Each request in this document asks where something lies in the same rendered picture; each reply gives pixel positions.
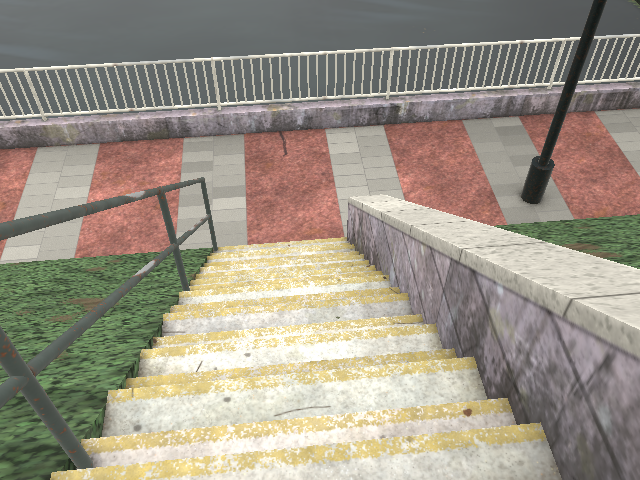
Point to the stairs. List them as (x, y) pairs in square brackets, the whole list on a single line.
[(298, 361)]

